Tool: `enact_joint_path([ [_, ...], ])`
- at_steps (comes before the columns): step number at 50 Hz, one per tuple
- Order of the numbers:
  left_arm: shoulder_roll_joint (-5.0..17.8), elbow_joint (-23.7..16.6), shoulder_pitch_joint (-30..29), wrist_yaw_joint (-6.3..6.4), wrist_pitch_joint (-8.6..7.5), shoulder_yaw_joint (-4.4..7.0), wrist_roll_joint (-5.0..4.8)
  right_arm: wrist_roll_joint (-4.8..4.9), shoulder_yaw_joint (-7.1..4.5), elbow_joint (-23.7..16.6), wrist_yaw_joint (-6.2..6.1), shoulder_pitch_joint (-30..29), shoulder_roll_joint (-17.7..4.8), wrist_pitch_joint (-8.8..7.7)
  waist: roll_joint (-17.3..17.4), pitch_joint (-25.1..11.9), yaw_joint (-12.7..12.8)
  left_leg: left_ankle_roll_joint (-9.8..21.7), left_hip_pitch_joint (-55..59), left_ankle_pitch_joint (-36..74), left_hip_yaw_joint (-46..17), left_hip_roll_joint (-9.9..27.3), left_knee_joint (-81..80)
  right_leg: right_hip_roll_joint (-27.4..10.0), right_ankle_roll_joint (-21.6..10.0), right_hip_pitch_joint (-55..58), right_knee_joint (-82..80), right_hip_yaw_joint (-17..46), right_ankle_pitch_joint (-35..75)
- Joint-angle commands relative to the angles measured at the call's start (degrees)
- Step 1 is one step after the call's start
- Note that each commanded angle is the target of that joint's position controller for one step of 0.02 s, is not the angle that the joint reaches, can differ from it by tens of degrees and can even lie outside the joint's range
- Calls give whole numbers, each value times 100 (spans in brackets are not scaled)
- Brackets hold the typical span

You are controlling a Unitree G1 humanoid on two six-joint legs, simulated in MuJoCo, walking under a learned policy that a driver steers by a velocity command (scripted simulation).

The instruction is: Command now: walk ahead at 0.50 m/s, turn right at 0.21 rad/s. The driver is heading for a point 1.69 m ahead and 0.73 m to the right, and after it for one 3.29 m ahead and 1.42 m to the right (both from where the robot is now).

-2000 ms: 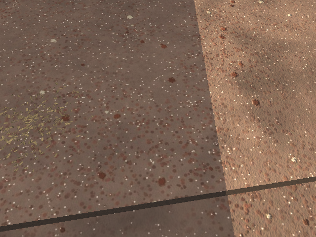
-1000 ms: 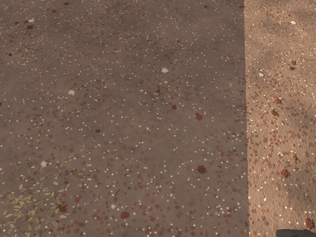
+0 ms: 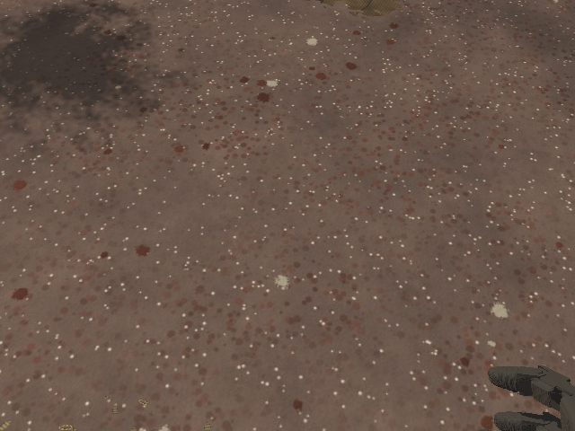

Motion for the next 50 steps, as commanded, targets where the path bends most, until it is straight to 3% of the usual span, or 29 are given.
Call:
enact_joint_path([
  [1, 796, -639, -290, -17, -237, 118, -160, -47, -429, 218, -105, 2211, -1210, 0, 909, -1931, -1250, 1266, 4495, -622, -3255, 2128, -1384, 122, -143, -3746, 3381, 900, -477],
  [2, 757, -723, -575, -13, -226, 118, -156, 17, -360, 267, -95, 1889, -994, -24, 817, -1256, -1079, 1091, 3759, -490, -2452, 1880, -1516, -126, -173, -3846, 3225, 729, -32],
  [3, 686, -717, -694, 14, -188, 130, -74, 26, -304, 310, -73, 1536, -786, -58, 642, -863, -882, 970, 3074, -350, -1930, 1635, -1745, -297, -160, -3678, 2945, 682, 392],
  [4, 636, -667, -593, 34, -100, 163, -34, 11, -266, 325, -56, 1276, -621, -120, 767, -636, -674, 878, 2530, -109, -1482, 1450, -1995, -440, -139, -3331, 2733, 728, 736],
  [6, 361, -578, -365, 37, 66, 132, -51, -32, -284, 415, -55, 1032, -543, -239, 684, -488, -443, 899, 1982, 231, -976, 1388, -2386, -482, -67, -2917, 2641, 721, 1109],
  [9, 243, -719, -668, 55, 175, 133, -23, -81, -341, 603, -124, 999, -632, -326, 429, -179, -376, 900, 1905, 729, -321, 1386, -2632, -487, 20, -3259, 2156, 842, 1690],
  [12, 146, -868, -1105, -36, 144, 90, 15, -70, -385, 749, -198, 1101, -760, -306, 338, -21, -487, 789, 2061, 861, 279, 1268, -2695, -417, -4, -3305, 1080, 726, 2583],
  [15, 67, -1087, -1708, -158, 125, 24, 39, -10, -451, 887, -249, 1314, -960, -249, 200, 178, -710, 737, 2286, 873, 636, 1374, -2742, -338, -111, -3237, 257, 398, 2936],
  [19, 186, -1383, -2156, -275, 146, 39, 39, 131, -530, 1083, -260, 1536, -1124, -101, 197, 313, -798, 597, 3078, 1353, 880, 1581, -2362, -230, -396, -3392, -279, 132, 2376],
  [21, 331, -1458, -1997, -300, 167, 117, 40, 178, -575, 1095, -276, 1470, -1291, -14, 342, 59, -610, 475, 3308, 3078, 1040, 1581, -1695, 87, -612, -2886, -331, -203, 1812],
  [22, 471, -1408, -1608, -292, 186, 203, 25, 205, -591, 1081, -287, 1409, -1368, 38, 423, -234, -365, 393, 3322, 4036, 1125, 1522, -1024, 338, -746, -2313, -317, -397, 1541],
  [23, 707, -1223, -810, -258, 196, 356, -1, 242, -574, 1056, -290, 1295, -1363, 87, 346, -654, 112, 229, 3036, 4408, 1293, 1320, 95, 645, -936, -1208, -625, -528, 1707],
  [24, 1155, -967, 152, -155, 242, 578, -14, 172, -499, 1007, -311, 1386, -1211, 66, 6, -1176, 518, -48, 1938, 3322, 1320, 1075, 1677, 585, -1184, 483, -804, 3, 1914],
  [25, 1892, -963, 116, -77, 235, 709, -77, -101, -231, 695, -253, 1922, -332, -55, -1707, -1491, -151, -506, -743, -1957, 1034, -25, 3878, -947, -2234, 2348, -1278, 3161, 1185],
  [26, 1570, -1219, 207, -122, 117, 574, -5, 81, -198, 626, -193, 1518, -571, -293, -1091, -2462, 126, -453, -1476, -2833, -508, -419, 4687, -1537, -2674, 2856, -2366, 5196, 111],
  [27, 1166, -1184, 46, -147, 18, 459, 48, 324, -291, 462, -141, 862, -939, -428, -661, -1714, 282, -277, -2018, -2312, -700, -115, 4670, -1456, -2314, 2471, -2596, 4529, 386],
  [28, 997, -1198, -227, -139, -38, 410, 29, 293, -257, 425, -160, 724, -879, -504, -357, -1206, 83, -153, -1951, -1819, -684, 142, 4229, -1231, -2110, 1730, -2534, 3838, 805],
  [29, 760, -1266, -654, -123, -49, 338, 24, 124, -280, 507, -206, 732, -897, -520, -106, -838, -178, -158, -1581, -1495, -686, 351, 3696, -1005, -1936, 901, -2513, 3220, 1472],
  [30, 600, -1375, -921, -90, -59, 277, 98, 36, -330, 555, -217, 843, -965, -473, -211, -734, -397, -177, -1102, -1265, -741, 479, 3355, -832, -1868, 308, -2592, 2819, 2057],
  [31, 571, -1449, -1026, -66, -57, 260, 132, 6, -349, 572, -205, 908, -965, -400, -245, -674, -503, -226, -834, -1158, -730, 501, 3147, -731, -1858, -21, -2708, 2646, 2355],
  [34, 773, -1424, -877, 38, -79, 311, 82, -54, -288, 500, -207, 752, -708, -249, -142, -480, -541, -483, -696, -710, -525, 410, 2267, -540, -1851, -609, -2850, 2080, 3123],
  [37, 875, -1359, -657, 129, -42, 348, 38, -49, -192, 330, -175, 99, -505, -234, -296, -289, -312, -620, -500, 533, -455, 177, 880, -183, -1561, -916, -2831, 1663, 2812],
  [39, 878, -1314, -484, 155, -2, 353, 24, 3, -156, 243, -121, -288, -457, -263, -417, -239, -137, -637, -188, 1132, -405, -22, 151, -90, -1412, -1030, -2776, 1643, 2406],
  [43, 826, -1197, -150, 174, 67, 357, -18, 87, -213, 114, -27, -606, -673, -347, -510, -241, -41, -523, -26, 1062, -614, -144, -484, -321, -1305, -518, -2310, 2214, 1966],
  [46, 755, -1161, -171, 196, 106, 345, 37, 78, -279, 242, 19, -165, -821, -434, -753, -330, -273, -250, 382, 556, -504, -112, -669, -527, -1176, -91, -1805, 2452, 2374],
  [47, 641, -1173, -206, 184, 111, 303, 54, 37, -346, 381, -5, 296, -911, -460, -753, -531, -513, -86, 1035, 510, -371, -178, -866, -326, -1057, -105, -1364, 2347, 2928],
  [48, 388, -1231, -223, 155, 96, 199, 101, -53, -419, 480, -35, 979, -1118, -491, -548, -1151, -841, 232, 2217, 448, -779, 312, -709, -32, -870, -437, -258, 2049, 2952],
  [49, 85, -1295, 412, 160, 49, 97, 57, -141, -540, 602, -52, 1747, -1604, -468, 641, -2057, -815, 1047, 4279, -166, -2736, 1485, -743, 691, -439, -2060, 1667, 1392, 1637],
  [50, 179, -1269, 704, 167, 4, 65, -57, 14, -556, 884, 20, 2150, -1513, -395, 1853, -2212, -815, 1507, 4830, -1781, -4740, 2107, -1580, 904, -254, -3400, 2913, 1203, -629],
])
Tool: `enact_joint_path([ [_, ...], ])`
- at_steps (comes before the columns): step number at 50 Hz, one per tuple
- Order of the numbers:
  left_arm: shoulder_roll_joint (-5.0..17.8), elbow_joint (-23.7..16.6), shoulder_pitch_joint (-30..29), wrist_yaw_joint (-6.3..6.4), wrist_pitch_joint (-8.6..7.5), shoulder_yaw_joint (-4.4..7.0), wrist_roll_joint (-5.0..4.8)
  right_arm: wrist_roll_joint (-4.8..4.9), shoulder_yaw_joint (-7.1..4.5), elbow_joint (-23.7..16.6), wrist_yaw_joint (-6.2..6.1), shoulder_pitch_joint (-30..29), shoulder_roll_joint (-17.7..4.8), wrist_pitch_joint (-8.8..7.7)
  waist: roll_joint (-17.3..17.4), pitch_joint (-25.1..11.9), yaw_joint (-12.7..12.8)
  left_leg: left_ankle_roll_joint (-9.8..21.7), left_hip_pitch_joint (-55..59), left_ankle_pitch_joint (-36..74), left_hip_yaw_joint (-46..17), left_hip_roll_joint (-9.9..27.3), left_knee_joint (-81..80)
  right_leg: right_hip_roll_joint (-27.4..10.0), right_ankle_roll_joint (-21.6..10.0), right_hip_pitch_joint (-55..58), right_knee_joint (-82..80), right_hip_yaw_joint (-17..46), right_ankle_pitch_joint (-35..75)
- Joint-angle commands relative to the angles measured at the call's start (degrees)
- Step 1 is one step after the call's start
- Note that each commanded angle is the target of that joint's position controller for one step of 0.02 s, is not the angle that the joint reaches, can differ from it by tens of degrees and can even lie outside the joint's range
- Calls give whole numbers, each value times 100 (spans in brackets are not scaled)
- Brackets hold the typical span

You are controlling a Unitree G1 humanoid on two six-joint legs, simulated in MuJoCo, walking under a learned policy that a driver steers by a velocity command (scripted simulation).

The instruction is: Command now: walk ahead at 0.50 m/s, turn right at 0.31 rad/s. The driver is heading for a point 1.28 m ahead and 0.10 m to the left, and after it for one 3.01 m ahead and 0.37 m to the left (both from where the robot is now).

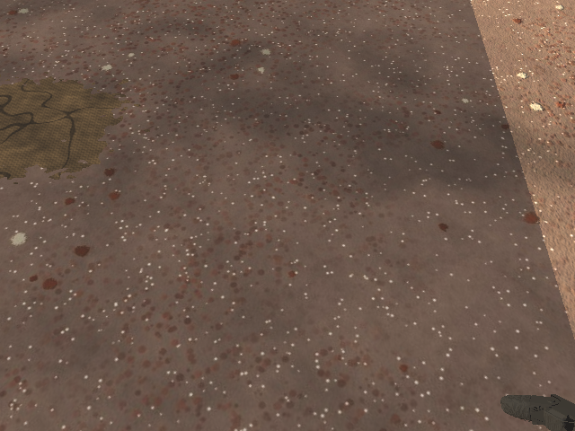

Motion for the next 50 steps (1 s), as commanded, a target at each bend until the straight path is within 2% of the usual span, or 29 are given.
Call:
enact_joint_path([
  [1, 665, -445, 325, -8, -168, 33, -126, 147, -345, 169, 11, 1776, -993, 26, 1213, -1103, -819, 1454, 4081, -2645, -4229, 2356, -1455, -231, 110, -3619, 3109, -9, -210],
  [2, 745, -567, -269, -12, -167, 47, -80, 106, -273, 106, -10, 1432, -801, 78, 730, -533, -819, 1249, 3374, -2293, -3386, 2130, -1483, -449, 93, -3646, 3115, -236, 223],
  [3, 674, -671, -617, -22, -189, 36, 13, 45, -219, 109, -13, 1196, -695, 110, 470, -123, -720, 1203, 2683, -1636, -2798, 1895, -1616, -613, 82, -3554, 2820, -372, 534],
  [4, 605, -697, -688, -44, -201, 49, 69, 5, -167, 125, -28, 1050, -574, 109, 521, -10, -566, 1157, 2288, -1081, -2393, 1710, -1719, -820, 72, -3333, 2439, -404, 802],
  [6, 391, -649, -536, -87, -195, 10, 48, 12, -132, 188, -41, 1021, -505, 92, 725, -51, -412, 1143, 1946, -379, -1875, 1467, -1912, -964, 109, -2935, 1978, -576, 986],
  [9, 178, -793, -893, -102, -198, -87, 99, 96, -195, 331, -80, 1185, -787, 80, 621, 26, -464, 1293, 1843, 370, -1386, 1485, -2156, -1059, 246, -3025, 1078, -791, 1414],
  [11, 87, -867, -1240, -129, -231, -145, 102, 120, -220, 402, -105, 1274, -909, 118, 543, 48, -573, 1226, 1832, 625, -1024, 1386, -2221, -1045, 292, -2896, 301, -891, 2060],
  [14, 53, -966, -1764, -190, -276, -181, 60, 174, -220, 546, -119, 1540, -1005, 179, 535, 122, -773, 1085, 1804, 803, -621, 1262, -2192, -874, 332, -2484, -645, -1073, 2855],
  [18, 153, -1160, -2276, -280, -311, -161, 5, 213, -217, 779, -124, 1923, -1068, 287, 573, 257, -871, 977, 2324, 944, -671, 1538, -1966, -745, 187, -2417, -1196, -1101, 2795],
  [20, 273, -1177, -2205, -316, -331, -118, 10, 218, -241, 843, -150, 1929, -1159, 358, 630, 205, -718, 871, 2613, 1439, -680, 1661, -1678, -667, 29, -2158, -1410, -1146, 2441],
  [21, 383, -1095, -1876, -312, -339, -58, 31, 226, -250, 843, -165, 1838, -1215, 388, 643, 19, -473, 781, 2631, 2215, -554, 1594, -1269, -540, -84, -1612, -1584, -1270, 2384],
  [22, 592, -874, -1177, -279, -332, 63, 64, 223, -220, 839, -179, 1813, -1153, 408, 553, -423, -117, 649, 2462, 2949, -319, 1357, -443, -410, -246, -568, -1716, -1392, 2434],
  [23, 908, -659, -198, -221, -312, 186, 106, 133, -121, 731, -192, 1751, -945, 395, 331, -1144, 316, 443, 1626, 2352, -97, 1101, 900, -965, -538, 997, -1486, -843, 2553],
  [24, 1534, -560, 398, -186, -262, 323, 173, 54, 82, 546, -167, 2287, -348, 284, -1047, -1986, 230, 8, -664, -219, 264, 227, 3185, -2456, -1419, 3154, -1676, 1623, 1891],
  [25, 1124, -500, 553, -202, -233, 217, 95, 112, 48, 631, -135, 2204, -561, 166, -1257, -2274, 319, 19, -1466, -2597, -460, 92, 4022, -2720, -1646, 3235, -2409, 2954, 1209],
  [26, 862, -518, 147, -208, -238, 105, 74, 260, -81, 492, -94, 1729, -990, 107, -841, -1337, 265, 88, -1945, -2294, -506, 436, 4328, -2511, -1384, 2526, -2541, 2218, 958],
  [27, 709, -566, -237, -209, -238, 50, 80, 273, -73, 416, -92, 1374, -968, 94, -529, -797, 121, 112, -1893, -1772, -340, 694, 4130, -2248, -1226, 1729, -2666, 1495, 1239],
  [28, 560, -572, -545, -234, -246, 1, 112, 186, -79, 400, -104, 1219, -900, 114, -300, -396, -43, 72, -1713, -1408, -270, 847, 3781, -2019, -1154, 1008, -2875, 1020, 1664],
  [29, 433, -587, -748, -250, -280, -39, 155, 132, -102, 430, -116, 1282, -844, 173, -374, -236, -246, 37, -1362, -1129, -316, 997, 3504, -1836, -1084, 489, -3070, 678, 2038],
  [31, 439, -532, -875, -264, -350, -21, 141, 119, -58, 508, -118, 1469, -604, 293, -442, -192, -451, -69, -952, -860, -269, 1037, 3255, -1713, -1142, -41, -3367, 303, 2470],
  [33, 555, -411, -804, -242, -411, 17, 122, 80, -41, 429, -145, 1246, -534, 358, -328, -57, -484, -176, -1095, -456, -248, 1058, 2817, -1683, -1200, -196, -3537, -25, 2817],
  [35, 634, -286, -655, -197, -411, 41, 114, 49, -14, 312, -137, 832, -479, 351, -204, 64, -385, -226, -1230, 204, -243, 1057, 2079, -1614, -1145, -149, -3614, -299, 2967],
  [38, 746, -123, -413, -140, -373, 60, 80, 75, 47, 176, -69, 208, -364, 287, -173, 201, -167, -198, -962, 1117, -101, 875, 923, -1452, -958, -150, -3652, -684, 2920],
  [43, 877, 246, 108, -101, -265, 101, 3, 141, 60, -101, 66, -529, -454, 228, -163, 367, 45, -18, -987, 1114, -112, 701, 88, -1789, -856, 644, -3389, -633, 2855],
  [46, 951, 368, 117, -61, -165, 136, -5, 129, 12, -118, 120, -389, -608, 197, -271, 230, -133, 204, -643, 456, -13, 564, -145, -1947, -700, 1147, -2919, -587, 3651],
  [47, 988, 370, 25, -49, -130, 140, -3, 118, -50, -29, 109, -27, -721, 187, -322, 5, -365, 312, -60, 317, 160, 397, -250, -1847, -610, 1173, -2466, -691, 4527],
  [48, 893, 366, 0, -36, -95, 97, 21, 103, -182, 219, 67, 763, -951, 188, -240, -502, -740, 475, 1069, 373, 297, 256, -313, -1556, -463, 966, -1527, -919, 5154],
  [49, 652, 241, 59, -12, -94, -21, 128, 54, -309, 430, 10, 1770, -1340, 204, 210, -1351, -1098, 808, 2778, 659, -551, 1051, -45, -1237, -259, -29, 80, -1173, 4089],
  [50, -41, 143, 774, -76, -216, -228, 132, 49, -427, 551, 3, 2168, -1824, 256, 1722, -2066, -791, 1775, 4801, -566, -3273, 2344, -561, -173, 187, -2445, 2204, -1282, 738],
])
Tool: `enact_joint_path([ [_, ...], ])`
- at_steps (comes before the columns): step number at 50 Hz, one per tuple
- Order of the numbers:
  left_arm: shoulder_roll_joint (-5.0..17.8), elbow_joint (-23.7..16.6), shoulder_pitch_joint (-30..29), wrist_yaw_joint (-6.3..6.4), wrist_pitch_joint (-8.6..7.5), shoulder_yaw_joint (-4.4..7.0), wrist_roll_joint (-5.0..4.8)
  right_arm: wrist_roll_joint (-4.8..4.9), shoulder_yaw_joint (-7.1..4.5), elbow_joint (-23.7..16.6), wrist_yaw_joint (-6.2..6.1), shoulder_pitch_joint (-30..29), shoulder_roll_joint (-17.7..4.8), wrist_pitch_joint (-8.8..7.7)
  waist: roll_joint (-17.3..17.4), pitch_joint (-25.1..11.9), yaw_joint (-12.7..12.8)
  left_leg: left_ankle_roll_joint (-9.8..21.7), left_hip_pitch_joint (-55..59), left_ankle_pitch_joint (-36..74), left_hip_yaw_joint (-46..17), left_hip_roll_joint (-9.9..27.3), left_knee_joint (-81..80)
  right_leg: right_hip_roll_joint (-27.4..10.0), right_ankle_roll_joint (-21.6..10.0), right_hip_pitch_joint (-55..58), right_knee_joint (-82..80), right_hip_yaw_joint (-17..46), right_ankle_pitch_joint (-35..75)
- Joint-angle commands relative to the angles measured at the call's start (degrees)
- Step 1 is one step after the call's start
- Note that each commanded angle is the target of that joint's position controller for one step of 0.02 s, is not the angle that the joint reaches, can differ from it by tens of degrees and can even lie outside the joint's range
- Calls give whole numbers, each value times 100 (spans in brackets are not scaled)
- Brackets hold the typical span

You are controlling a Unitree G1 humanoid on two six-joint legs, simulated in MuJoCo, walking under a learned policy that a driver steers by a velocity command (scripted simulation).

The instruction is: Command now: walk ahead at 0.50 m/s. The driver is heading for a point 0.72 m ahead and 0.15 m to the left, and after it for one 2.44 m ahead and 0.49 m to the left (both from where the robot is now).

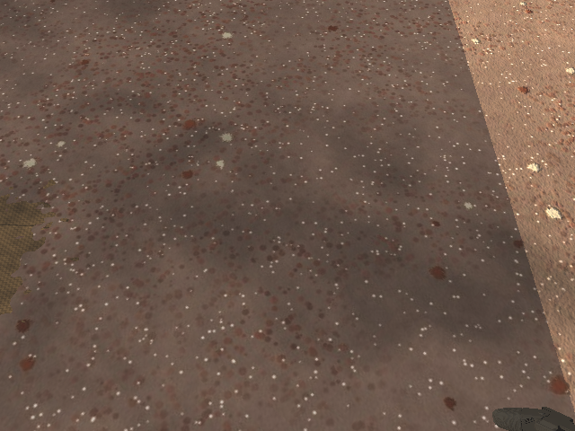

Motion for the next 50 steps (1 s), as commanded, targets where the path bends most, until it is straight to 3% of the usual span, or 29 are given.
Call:
enact_joint_path([
  [1, 435, -438, 341, -39, -286, -24, -22, 66, -415, 270, -65, 2312, -1275, 45, 1282, -2207, -1042, 1483, 5087, -1621, -4309, 2097, -1265, 247, -70, -3849, 4040, 770, -740],
  [2, 781, -602, -187, -72, -364, 80, -177, 55, -337, 212, -83, 1900, -1067, 37, 948, -1318, -999, 1207, 4406, -1645, -3488, 1930, -1381, -60, -149, -4288, 4204, 739, -355],
  [3, 740, -685, -536, -52, -391, 64, -175, 16, -305, 136, -96, 1520, -956, 36, 524, -846, -853, 1058, 3632, -1196, -2832, 1712, -1477, -358, -166, -4195, 3972, 553, 168],
  [4, 689, -715, -729, -26, -380, 81, -82, -27, -264, 110, -87, 1236, -798, 28, 344, -461, -708, 1006, 2920, -637, -2364, 1514, -1648, -534, -134, -4017, 3607, 475, 520],
  [6, 514, -650, -525, -19, -264, 85, -27, -97, -217, 100, -73, 1027, -635, -18, 547, -366, -408, 973, 2196, -37, -1858, 1283, -1960, -720, -80, -3387, 3226, 511, 891],
  [8, 338, -644, -516, -4, -161, 51, -2, -43, -245, 182, -82, 1061, -717, -76, 477, -267, -316, 1069, 1896, 313, -1503, 1249, -2205, -771, 23, -3317, 2887, 441, 1066],
  [11, 267, -819, -1082, 0, -141, 19, 43, -26, -297, 319, -160, 1233, -892, -68, 325, -38, -413, 1047, 1897, 552, -1099, 1180, -2416, -803, 153, -3635, 1935, 401, 1919],
  [15, 132, -974, -1842, -86, -216, -48, 11, 33, -315, 489, -224, 1535, -1005, -16, 304, 123, -676, 824, 1960, 517, -593, 967, -2464, -580, 151, -3327, 545, 186, 3032],
  [18, 166, -1129, -2320, -167, -252, -61, -37, 78, -333, 684, -234, 1876, -1063, 51, 302, 244, -845, 801, 2380, 422, -615, 1153, -2329, -469, 93, -3326, 59, 158, 3105],
  [20, 239, -1223, -2489, -227, -277, -49, -47, 98, -356, 776, -252, 1956, -1094, 117, 333, 295, -825, 735, 2786, 563, -677, 1341, -2129, -437, -34, -3406, -170, 210, 2806],
  [22, 355, -1221, -2370, -268, -299, -13, -39, 109, -390, 821, -279, 1923, -1157, 178, 402, 210, -678, 638, 3085, 1029, -723, 1469, -1828, -358, -185, -3162, -316, 164, 2381],
  [23, 452, -1148, -2083, -269, -309, 35, -30, 112, -402, 814, -290, 1831, -1197, 207, 456, 44, -486, 564, 3133, 1731, -658, 1426, -1481, -230, -280, -2702, -405, 39, 2219],
  [24, 619, -941, -1431, -246, -312, 141, -6, 111, -382, 800, -300, 1737, -1152, 241, 405, -348, -129, 435, 3022, 2549, -448, 1194, -703, -55, -420, -1772, -542, -136, 2226],
  [25, 933, -689, -478, -189, -309, 281, 35, 49, -280, 739, -304, 1809, -906, 247, 179, -1064, 238, 258, 2278, 2177, -278, 875, 593, -382, -659, -176, -363, 191, 2328],
  [26, 1532, -622, 103, -145, -274, 421, 160, -21, -85, 598, -268, 2387, -314, 161, -1026, -1947, 157, -218, 4, 107, 89, -8, 2872, -1905, -1468, 2135, -448, 2463, 2207],
  [27, 1180, -605, 203, -147, -240, 322, 123, 18, -79, 724, -262, 2419, -358, 59, -1475, -2318, 227, -309, -797, -2980, -675, -415, 3889, -2408, -1751, 2329, -1168, 3845, 2511],
  [28, 864, -665, -171, -137, -247, 205, 116, 184, -251, 659, -253, 2026, -932, 17, -937, -1557, 233, -272, -1100, -2873, -1007, -137, 4354, -2254, -1502, 1616, -1164, 2997, 3059],
  [29, 688, -735, -608, -130, -263, 145, 127, 221, -270, 586, -280, 1738, -941, 29, -681, -1069, 38, -276, -1034, -2514, -844, 125, 4218, -2062, -1338, 850, -1163, 2098, 3962],
  [30, 476, -726, -980, -154, -283, 89, 119, 156, -289, 609, -324, 1639, -868, 95, -428, -716, -156, -340, -840, -2228, -744, 313, 3863, -1786, -1206, 184, -1284, 1432, 4522],
  [31, 343, -717, -1221, -161, -320, 62, 134, 125, -332, 646, -360, 1724, -807, 204, -571, -571, -352, -375, -463, -1970, -740, 485, 3554, -1610, -1065, -329, -1433, 973, 4718],
  [33, 337, -677, -1499, -151, -367, 71, 211, 122, -334, 680, -388, 1919, -591, 421, -670, -488, -569, -488, 48, -1595, -587, 437, 3455, -1471, -1117, -963, -1700, 440, 5089],
  [35, 478, -615, -1634, -70, -363, 113, 216, 82, -343, 493, -414, 1769, -489, 535, -638, -359, -658, -574, -102, -1218, -542, 449, 3073, -1497, -1204, -1116, -1864, 61, 5218],
  [41, 704, -440, -1614, 176, -98, 178, 132, 37, -328, 9, -246, 979, -387, 575, -473, -377, -386, -548, 23, -61, -209, 496, 1407, -1490, -1152, -651, -1908, -643, 4603],
  [45, 854, -347, -1526, 173, 102, 247, 18, 29, -394, -308, -111, 639, -498, 656, -444, -264, -287, -382, -42, -620, -22, 409, 922, -1738, -1085, -156, -1480, -642, 4367],
  [48, 893, -365, -1645, 191, 212, 288, -98, 55, -454, -438, -46, 761, -549, 688, -475, -273, -446, -128, 289, -809, 198, 208, 238, -1761, -814, 11, -719, -688, 4602],
  [49, 837, -333, -1586, 200, 234, 285, -116, 37, -518, -394, -71, 1062, -663, 664, -324, -433, -613, 37, 909, -176, 251, 24, -340, -1523, -562, -141, -70, -881, 4737],
  [50, 729, -311, -1302, 180, 218, 266, -5, 16, -695, -342, -178, 1502, -1180, 637, 421, -800, -712, 360, 2003, 2043, -479, 334, -672, -1033, -117, -779, 1110, -1109, 3900],
])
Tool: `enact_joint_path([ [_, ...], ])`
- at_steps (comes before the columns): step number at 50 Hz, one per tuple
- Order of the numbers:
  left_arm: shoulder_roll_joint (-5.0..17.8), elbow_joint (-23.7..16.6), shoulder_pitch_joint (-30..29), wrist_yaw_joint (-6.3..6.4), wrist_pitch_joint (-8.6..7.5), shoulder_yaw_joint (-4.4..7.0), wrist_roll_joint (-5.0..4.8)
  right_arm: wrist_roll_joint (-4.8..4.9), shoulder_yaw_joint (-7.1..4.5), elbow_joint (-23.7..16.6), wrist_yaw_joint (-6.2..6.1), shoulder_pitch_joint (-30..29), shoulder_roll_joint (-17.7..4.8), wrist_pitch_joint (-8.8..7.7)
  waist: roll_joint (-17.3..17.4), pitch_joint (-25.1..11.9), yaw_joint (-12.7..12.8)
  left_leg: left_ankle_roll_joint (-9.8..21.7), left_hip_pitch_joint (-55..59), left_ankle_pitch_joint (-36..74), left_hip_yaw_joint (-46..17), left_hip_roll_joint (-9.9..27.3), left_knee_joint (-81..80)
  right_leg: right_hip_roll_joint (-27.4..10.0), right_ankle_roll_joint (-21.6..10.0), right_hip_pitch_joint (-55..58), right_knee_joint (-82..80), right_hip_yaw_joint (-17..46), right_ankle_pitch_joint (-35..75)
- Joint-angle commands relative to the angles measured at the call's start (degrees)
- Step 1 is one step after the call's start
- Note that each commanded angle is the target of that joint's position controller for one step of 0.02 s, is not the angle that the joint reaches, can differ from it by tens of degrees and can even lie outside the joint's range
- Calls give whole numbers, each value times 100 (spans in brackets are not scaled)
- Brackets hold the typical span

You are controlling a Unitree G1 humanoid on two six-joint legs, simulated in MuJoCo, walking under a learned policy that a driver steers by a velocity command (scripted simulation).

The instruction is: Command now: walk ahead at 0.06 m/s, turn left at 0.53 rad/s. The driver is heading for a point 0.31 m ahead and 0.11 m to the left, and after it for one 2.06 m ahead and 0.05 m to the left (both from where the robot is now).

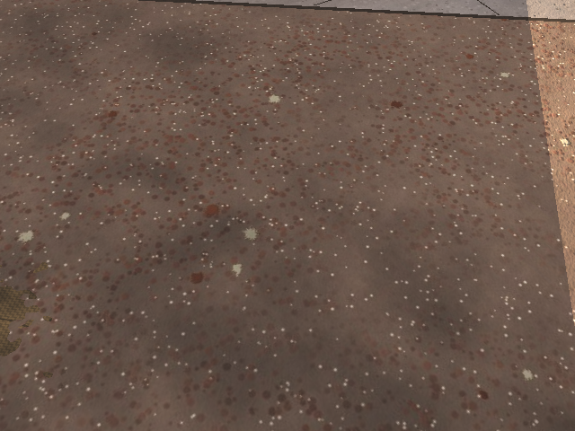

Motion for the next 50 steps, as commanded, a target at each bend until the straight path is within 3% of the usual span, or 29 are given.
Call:
enact_joint_path([
  [1, 453, -470, 226, -48, -62, 86, 300, -95, -530, -251, -216, 1021, -1812, -44, 1891, -1289, -138, 1534, 2866, 5163, -2573, 1570, -559, 180, 387, -2092, 3256, 273, -923],
  [2, 499, -525, -22, -113, -108, 65, 262, -170, -401, -343, -173, 1086, -1471, -111, 1323, -2113, -385, 2186, 3103, 4366, -3411, 1999, -819, 501, 400, -2578, 4251, 1587, -2119],
  [3, 682, -556, -320, -148, -109, 118, 70, -127, -345, -415, -132, 811, -1274, -185, 743, -1803, -409, 1973, 2819, 3862, -2907, 1772, -953, 299, 307, -2807, 4456, 1899, -1823],
  [4, 630, -544, -387, -112, -93, 119, 12, -36, -320, -438, -158, 479, -1131, -233, 423, -1423, -252, 1615, 2452, 3143, -2481, 1448, -990, 161, 255, -2921, 4211, 1946, -1365],
  [5, 672, -500, -418, -47, -61, 142, 75, 42, -277, -478, -192, 232, -984, -219, 191, -1148, -158, 1371, 2086, 2578, -2273, 1262, -1099, 66, 273, -2912, 3833, 1943, -1006],
  [6, 738, -505, -416, -2, -26, 173, 114, 48, -255, -513, -245, 67, -943, -188, 309, -1041, -38, 1263, 1695, 2226, -2142, 1111, -1201, 39, 295, -2631, 3508, 1953, -735],
  [9, 568, -456, -254, 19, 2, 136, 82, -48, -295, -566, -321, 64, -1058, -127, 572, -1085, 37, 1211, 1381, 2103, -2037, 876, -1285, 263, 409, -2145, 2661, 1872, -402],
  [17, 602, -480, -315, -72, -46, 127, 43, -24, -317, -629, -359, -59, -1131, -2, 903, -972, -107, 982, 932, 372, -2677, 659, -1325, 471, 410, -1327, 1027, 1984, 43],
  [20, 629, -364, 139, -156, -143, 168, 41, 46, -279, -687, -389, -229, -1081, 71, 917, -946, 155, 696, 775, 357, -2815, 430, -983, 493, 200, -560, -388, 1851, 739],
  [21, 844, -304, 360, -154, -146, 236, 91, 58, -237, -690, -409, -109, -950, 89, 665, -979, 180, 427, 395, -108, -2614, 169, -628, 53, 18, 3, -860, 2110, 1066],
  [22, 1254, -339, 422, -108, -103, 315, 189, 7, -148, -679, -400, 184, -584, 97, -623, -1041, -41, 76, -404, -1650, -1750, -520, 739, -1269, -448, 585, -1178, 3297, 1431],
  [23, 1468, -397, 188, -125, -89, 342, 395, 47, -246, -895, -383, 91, -845, 27, -1840, -661, -119, -171, -1281, -2697, -1084, -1018, 1862, -2063, -1366, 7, -1495, 4580, 1935],
  [24, 1118, -624, -206, -94, -122, 250, 395, -6, -375, -739, -367, 205, -1293, -6, -1223, -567, -172, -296, -1200, -2387, -1305, -645, 2821, -2002, -1489, -155, -1449, 4246, 2001],
  [25, 849, -690, -498, -55, -125, 186, 308, 28, -437, -589, -352, 348, -1365, 24, -916, -498, -289, -366, -1173, -2003, -1224, -619, 3192, -1638, -1225, -220, -1322, 3592, 2013],
  [27, 689, -736, -588, 2, -107, 126, 132, 0, -383, -438, -371, 515, -1068, 140, -778, -367, -244, -588, -1367, -1499, -1080, -529, 3728, -1250, -1002, -32, -1216, 2891, 1986],
  [29, 703, -688, -355, 60, -53, 106, 141, 68, -302, -565, -330, 292, -849, 157, -840, -298, -89, -716, -1406, -1254, -768, -429, 3531, -1075, -1052, 90, -1264, 2408, 2151],
  [32, 899, -616, 82, 113, 20, 168, 173, 84, -202, -827, -286, -155, -702, 128, -973, -444, 245, -858, -1462, -1227, -553, -172, 2620, -1257, -1203, 785, -1214, 2245, 2496],
  [35, 1142, -657, 33, 54, 59, 258, 132, 51, -113, -956, -199, -212, -602, 127, -1056, -583, 290, -796, -750, -1366, -265, 0, 1724, -1393, -1218, 680, -1150, 1927, 2819],
  [37, 1238, -675, -12, -13, 68, 300, 94, 59, -132, -965, -153, -120, -689, 156, -1108, -615, 255, -698, -271, -1320, -30, -50, 1248, -1447, -1185, 510, -1073, 1752, 3003],
  [39, 1317, -645, 79, -75, 52, 339, -4, 83, -146, -969, -101, -56, -722, 203, -1073, -636, 248, -499, 79, -1193, 119, -83, 720, -1543, -1094, 381, -1139, 1729, 1876],
  [41, 1278, -610, -40, -116, 21, 335, -120, 98, -176, -821, -45, 319, -704, 200, -964, -564, -40, -170, 904, -746, 312, -197, -198, -1484, -849, -168, -970, 1573, 501],
  [42, 1022, -542, 45, -144, -3, 262, -107, 124, -238, -589, -68, 793, -776, 176, -719, -643, -199, 25, 1789, -791, 288, -349, -506, -1279, -655, -765, -495, 1349, -94],
  [43, 560, -536, 33, -215, -36, 118, 15, 166, -353, -355, -123, 1501, -1021, 132, 215, -799, -447, 332, 2863, -1007, -629, 154, -940, -861, -283, -1729, 940, 810, -689],
  [44, 174, -973, -274, -277, -125, -27, 227, 101, -441, -485, -173, 1761, -1755, 24, 1851, -798, -418, 1261, 3499, -1233, -3404, 1756, -1357, 22, 156, -3711, 2959, 631, -1869],
  [45, 657, -1107, -778, -274, -266, 104, 29, -54, -348, -539, -93, 1739, -1491, -205, 1163, -752, -754, 1835, 2923, -2124, -4198, 2087, -2048, 51, 102, -4170, 3610, 1616, -1646],
  [46, 915, -1116, -832, -311, -334, 184, -135, -83, -234, -497, -89, 1451, -1194, -349, 1023, -265, -536, 1605, 2614, -2617, -3723, 1895, -2248, -204, -43, -4240, 3607, 1756, -1012],
  [47, 986, -976, -651, -321, -368, 220, -114, -42, -154, -489, -114, 1168, -965, -424, 925, 1, -368, 1338, 2403, -2511, -3169, 1603, -2265, -342, -90, -4150, 3449, 1746, -389],
  [48, 984, -840, -522, -308, -391, 231, -9, -15, -97, -510, -150, 953, -860, -443, 850, 64, -269, 1144, 2296, -2045, -2741, 1361, -2293, -403, -59, -3990, 3208, 1761, 87],
  [50, 878, -704, -370, -334, -436, 218, 48, -73, -61, -526, -217, 891, -853, -488, 773, 68, -159, 971, 2145, -970, -2118, 1069, -2452, -373, 31, -3617, 2854, 1690, 944],
])
Velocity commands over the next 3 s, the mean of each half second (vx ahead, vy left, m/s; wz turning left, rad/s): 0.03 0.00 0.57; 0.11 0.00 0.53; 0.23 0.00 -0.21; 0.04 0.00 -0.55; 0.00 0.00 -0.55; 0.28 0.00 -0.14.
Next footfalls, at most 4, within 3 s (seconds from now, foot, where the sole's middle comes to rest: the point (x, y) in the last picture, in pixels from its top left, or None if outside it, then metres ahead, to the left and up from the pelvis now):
0.42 right None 0.12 -0.13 -0.77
0.86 left None -0.01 0.11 -0.77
1.34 right None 0.38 0.11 -0.77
1.78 left None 0.31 0.34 -0.77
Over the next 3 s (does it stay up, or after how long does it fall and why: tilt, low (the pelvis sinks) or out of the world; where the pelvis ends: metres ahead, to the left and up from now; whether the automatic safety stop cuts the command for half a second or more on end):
stays up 0.38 0.13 0.01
